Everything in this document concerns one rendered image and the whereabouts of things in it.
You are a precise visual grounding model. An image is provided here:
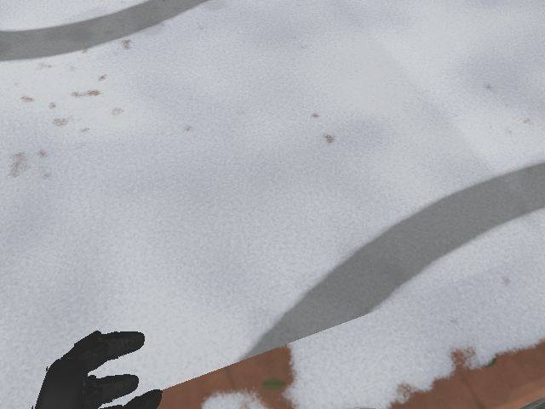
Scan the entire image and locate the left robot hand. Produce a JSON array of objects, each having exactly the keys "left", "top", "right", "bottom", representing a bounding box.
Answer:
[{"left": 32, "top": 331, "right": 163, "bottom": 409}]

